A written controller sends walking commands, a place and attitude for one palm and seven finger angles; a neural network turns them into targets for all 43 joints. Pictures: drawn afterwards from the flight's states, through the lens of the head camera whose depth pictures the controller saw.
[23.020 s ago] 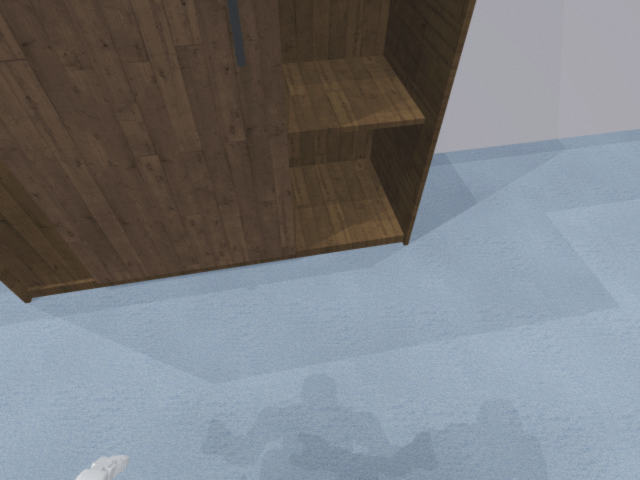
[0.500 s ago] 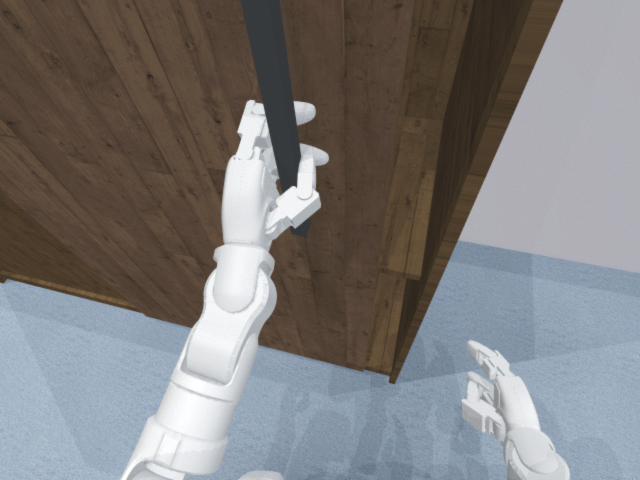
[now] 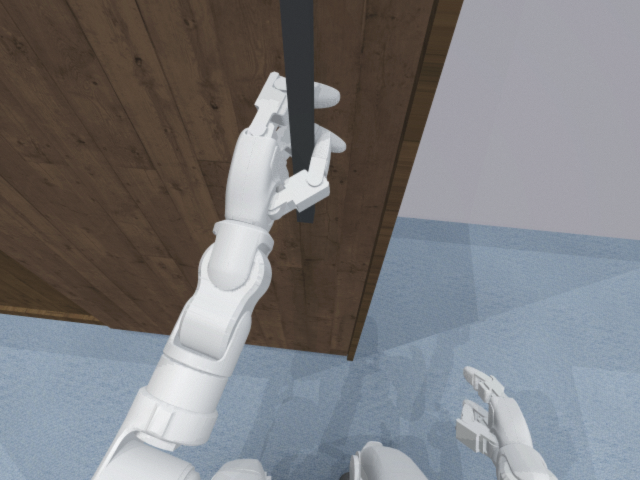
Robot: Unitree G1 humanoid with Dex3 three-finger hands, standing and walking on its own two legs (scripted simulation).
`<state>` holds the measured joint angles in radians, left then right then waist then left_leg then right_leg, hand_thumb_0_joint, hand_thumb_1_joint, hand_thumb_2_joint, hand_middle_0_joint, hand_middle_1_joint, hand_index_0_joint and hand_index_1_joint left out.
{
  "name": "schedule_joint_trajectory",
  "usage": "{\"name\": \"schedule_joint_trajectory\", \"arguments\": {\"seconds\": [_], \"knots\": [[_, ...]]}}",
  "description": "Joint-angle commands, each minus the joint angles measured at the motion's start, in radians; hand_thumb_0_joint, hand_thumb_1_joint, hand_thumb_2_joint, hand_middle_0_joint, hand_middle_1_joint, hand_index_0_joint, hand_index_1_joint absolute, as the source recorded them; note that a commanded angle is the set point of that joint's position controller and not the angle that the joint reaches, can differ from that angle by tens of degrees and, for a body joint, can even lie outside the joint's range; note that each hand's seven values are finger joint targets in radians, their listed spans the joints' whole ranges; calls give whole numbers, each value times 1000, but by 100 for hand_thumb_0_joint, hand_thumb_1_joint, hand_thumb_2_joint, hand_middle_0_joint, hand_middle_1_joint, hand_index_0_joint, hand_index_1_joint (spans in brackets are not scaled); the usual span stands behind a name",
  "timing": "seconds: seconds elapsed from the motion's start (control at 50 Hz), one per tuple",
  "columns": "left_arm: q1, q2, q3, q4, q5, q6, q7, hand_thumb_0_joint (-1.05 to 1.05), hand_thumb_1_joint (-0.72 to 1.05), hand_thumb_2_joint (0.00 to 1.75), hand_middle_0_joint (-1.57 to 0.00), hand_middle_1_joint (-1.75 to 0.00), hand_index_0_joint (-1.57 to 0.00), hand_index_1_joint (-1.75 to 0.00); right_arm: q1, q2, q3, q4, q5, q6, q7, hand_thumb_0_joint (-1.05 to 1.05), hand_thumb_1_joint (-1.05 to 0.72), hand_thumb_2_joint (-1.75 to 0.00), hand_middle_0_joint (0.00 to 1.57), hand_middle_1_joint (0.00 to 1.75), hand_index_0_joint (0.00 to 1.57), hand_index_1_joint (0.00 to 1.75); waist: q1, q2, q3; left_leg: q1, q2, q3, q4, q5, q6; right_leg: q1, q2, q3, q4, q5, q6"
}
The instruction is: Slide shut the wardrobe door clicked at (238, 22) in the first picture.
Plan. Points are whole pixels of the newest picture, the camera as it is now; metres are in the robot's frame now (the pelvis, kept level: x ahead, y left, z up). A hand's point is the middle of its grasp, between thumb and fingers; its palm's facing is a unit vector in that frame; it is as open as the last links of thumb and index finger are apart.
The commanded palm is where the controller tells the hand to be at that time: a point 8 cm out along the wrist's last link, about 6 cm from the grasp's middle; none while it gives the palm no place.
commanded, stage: step sideways, sliding the door along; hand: left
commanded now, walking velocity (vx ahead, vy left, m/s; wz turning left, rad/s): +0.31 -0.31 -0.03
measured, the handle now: (305, 112) +0.42 +0.06 +0.21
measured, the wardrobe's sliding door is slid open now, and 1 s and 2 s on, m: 0.00 0.00 0.00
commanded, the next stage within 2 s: stop walking and hold the door there in 0.08 s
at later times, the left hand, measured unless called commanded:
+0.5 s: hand (321, 174) +0.37 +0.04 +0.18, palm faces +0.05 -0.99 -0.13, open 6.0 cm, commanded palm +0.34 +0.09 +0.19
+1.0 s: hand (319, 177) +0.36 +0.04 +0.19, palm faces -0.07 -0.99 -0.09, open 6.1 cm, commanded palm +0.34 +0.08 +0.19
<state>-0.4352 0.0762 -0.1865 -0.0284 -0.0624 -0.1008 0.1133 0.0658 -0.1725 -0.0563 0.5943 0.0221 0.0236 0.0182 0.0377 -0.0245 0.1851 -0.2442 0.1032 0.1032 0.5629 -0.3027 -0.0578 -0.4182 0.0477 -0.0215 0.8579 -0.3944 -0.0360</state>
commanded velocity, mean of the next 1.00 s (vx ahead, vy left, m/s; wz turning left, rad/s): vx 0.05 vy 0.01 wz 0.00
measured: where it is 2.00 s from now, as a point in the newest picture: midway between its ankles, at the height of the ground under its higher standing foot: outside the picture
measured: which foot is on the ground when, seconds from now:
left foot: down 0.00-0.22, up 0.24-0.32, down 0.34-1.00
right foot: up 0.00-0.14, down 0.16-1.00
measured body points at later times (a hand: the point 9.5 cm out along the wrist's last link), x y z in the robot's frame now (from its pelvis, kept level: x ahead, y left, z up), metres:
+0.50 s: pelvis -0.02 -0.06 +0.01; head +0.00 -0.08 +0.46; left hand +0.36 +0.09 +0.19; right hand +0.15 -0.32 -0.08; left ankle -0.02 +0.10 -0.72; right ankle -0.03 -0.17 -0.73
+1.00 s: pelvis -0.02 -0.01 +0.01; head -0.02 -0.02 +0.46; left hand +0.36 +0.10 +0.19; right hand +0.10 -0.24 -0.10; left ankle -0.02 +0.10 -0.73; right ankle -0.03 -0.17 -0.73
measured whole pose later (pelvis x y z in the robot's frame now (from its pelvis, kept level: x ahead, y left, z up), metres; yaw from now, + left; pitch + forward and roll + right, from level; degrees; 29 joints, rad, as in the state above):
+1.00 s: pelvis -0.02 -0.01 +0.01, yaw -5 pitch +0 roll +0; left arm -0.43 0.15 -0.03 0.26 -0.07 -0.07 0.13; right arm 0.19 -0.16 0.05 0.69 0.02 0.00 -0.07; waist -0.02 0.02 0.00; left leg -0.21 0.05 0.15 0.48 -0.27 0.00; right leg -0.25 -0.04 0.07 0.48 -0.24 0.06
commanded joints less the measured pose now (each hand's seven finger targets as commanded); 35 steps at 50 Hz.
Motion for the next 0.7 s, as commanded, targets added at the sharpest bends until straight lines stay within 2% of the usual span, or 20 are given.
{"name": "schedule_joint_trajectory", "arguments": {"seconds": [0.0,0.06,0.1,0.12,0.14,0.16,0.18,0.2,0.22,0.26,0.28,0.32,0.34,0.36,0.4,0.44,0.48,0.56,0.62,0.68], "knots": [[-579,-153,-209,-243,33,-107,-93,0,90,90,-45,-140,-45,-140,-117,-114,-10,-161,6,-33,21,0,-90,-90,20,30,20,30,-65,181,-455,260,390,-189,-91,747,251,22,-94,55,59,-49,13],[-658,-194,-246,-222,33,-94,-93,0,90,90,-45,-140,-45,-140,-122,-108,2,-182,31,-31,17,0,-90,-90,20,30,20,30,-71,227,-470,227,312,-93,-35,575,187,153,-58,-27,-105,53,13],[-682,-211,-247,-197,25,-90,-91,0,90,90,-45,-140,-45,-140,-125,-93,12,-182,41,-28,10,0,-90,-90,20,30,20,30,-69,219,-480,159,266,-100,32,416,159,241,-60,-33,-223,143,10],[-691,-190,-225,-191,29,-89,-85,0,90,90,-45,-140,-45,-140,-117,-86,11,-173,48,-27,4,0,-90,-90,20,30,20,30,-67,164,-493,159,208,-74,103,357,129,265,-79,-7,-306,300,3],[-703,-154,-201,-187,32,-85,-76,0,90,90,-45,-140,-45,-140,-107,-69,13,-160,53,-29,-5,0,-90,-90,20,30,20,30,-78,42,-502,152,117,-32,180,250,87,263,-135,64,-384,510,-18],[-680,-103,-164,-178,30,-69,-52,0,90,90,-45,-140,-45,-140,-98,-67,4,-132,57,-30,-19,0,-90,-90,20,30,20,30,-98,-72,-533,109,35,-20,219,144,55,283,-222,209,-389,733,-68],[-402,420,411,53,41,-48,17,0,90,90,-45,-140,-45,-140,-21,-123,-26,-44,23,-26,-52,0,-90,-90,20,30,20,30,-66,-164,-552,43,-21,31,245,126,29,347,-240,235,-349,929,-90],[-385,234,233,-53,30,-51,-4,0,90,90,-45,-140,-45,-140,-58,-86,-1,-68,0,-17,-60,0,-90,-90,20,30,20,30,-45,-211,-544,-65,-47,-7,256,-53,21,473,-269,239,-330,1050,-101],[-402,208,211,-99,30,-56,-14,0,90,90,-45,-140,-45,-140,-76,-69,22,-75,-5,-28,-61,0,-90,-90,20,30,20,30,-47,-184,-533,-95,-59,-20,220,-163,38,469,-283,267,-340,1063,-100],[-352,262,271,-92,26,-51,-2,0,90,90,-45,-140,-45,-140,-70,-81,46,-57,-11,-41,-76,0,-90,-90,20,30,20,30,-52,-121,-521,-29,-67,-23,7,-59,53,482,-264,210,-323,1007,-69],[-346,247,259,-111,24,-53,-4,0,90,90,-45,-140,-45,-140,-66,-80,52,-70,-13,-46,-80,0,-90,-90,20,30,20,30,-55,-130,-553,66,-60,3,-110,124,61,489,-225,152,-287,982,-36],[-325,228,236,-102,19,-59,-16,0,90,90,-45,-140,-45,-140,-75,-115,40,-97,-5,-53,-77,0,-90,-90,20,30,20,30,-40,-110,-594,239,28,-28,-99,495,89,410,-164,105,-307,842,25],[-311,198,198,-96,22,-57,-23,0,90,90,-45,-140,-45,-140,-85,-110,44,-106,0,-54,-73,0,-90,-90,20,30,20,30,-51,-51,-568,252,29,-12,-45,512,87,370,-159,108,-348,810,31],[-279,241,234,-66,24,-50,-18,0,90,90,-45,-140,-45,-140,-74,-119,37,-100,3,-54,-76,0,-90,-90,20,30,20,30,-58,39,-517,230,14,12,-35,477,81,348,-167,111,-373,816,27],[-251,263,269,-15,24,-44,-12,0,90,90,-45,-140,-45,-140,-61,-118,43,-104,3,-46,-79,0,-90,-90,20,30,20,30,-51,-72,-484,122,-16,1,-50,308,65,394,-184,131,-410,775,22],[-235,278,291,12,17,-42,-10,0,90,90,-45,-140,-45,-140,-55,-124,39,-104,2,-41,-88,0,-90,-90,20,30,20,30,-43,-121,-457,88,-37,-7,-91,167,62,380,-201,159,-447,682,16],[-252,249,261,-5,11,-45,-10,0,90,90,-45,-140,-45,-140,-51,-131,37,-105,0,-42,-94,0,-90,-90,20,30,20,30,-40,-45,-448,137,-17,-18,-141,200,69,328,-179,141,-450,549,20],[-262,241,240,14,9,-43,-8,0,90,90,-45,-140,-45,-140,-28,-145,28,-99,4,-49,-99,0,-90,-90,20,30,20,30,-47,7,-449,176,11,-20,-128,256,76,265,-157,112,-449,470,26],[-288,207,214,15,9,-45,-8,0,90,90,-45,-140,-45,-140,-26,-139,34,-106,2,-57,-101,0,-90,-90,20,30,20,30,-46,-15,-463,171,21,-20,-129,249,80,254,-145,99,-442,433,28],[-283,213,218,34,10,-42,-4,0,90,90,-45,-140,-45,-140,-16,-146,34,-94,-1,-62,-104,0,-90,-90,20,30,20,30,-44,15,-449,155,33,-28,-143,251,82,245,-134,86,-431,413,32]]}}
